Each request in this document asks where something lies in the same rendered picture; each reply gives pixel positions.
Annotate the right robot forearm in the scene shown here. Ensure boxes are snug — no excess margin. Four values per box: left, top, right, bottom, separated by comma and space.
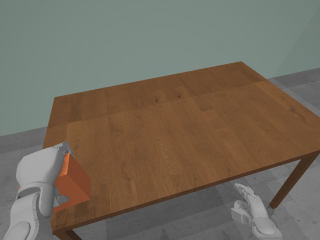
251, 216, 283, 240

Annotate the robot right hand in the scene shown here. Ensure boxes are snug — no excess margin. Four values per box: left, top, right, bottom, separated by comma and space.
231, 183, 269, 227

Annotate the table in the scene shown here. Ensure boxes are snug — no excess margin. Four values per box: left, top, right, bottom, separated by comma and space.
42, 61, 320, 240

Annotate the sponge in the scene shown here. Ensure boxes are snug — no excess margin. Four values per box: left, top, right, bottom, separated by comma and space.
18, 152, 91, 213

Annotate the robot left hand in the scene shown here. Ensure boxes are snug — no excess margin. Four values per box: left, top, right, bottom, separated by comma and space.
16, 141, 76, 208

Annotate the left robot forearm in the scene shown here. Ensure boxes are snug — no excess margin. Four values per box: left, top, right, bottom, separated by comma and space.
3, 182, 55, 240

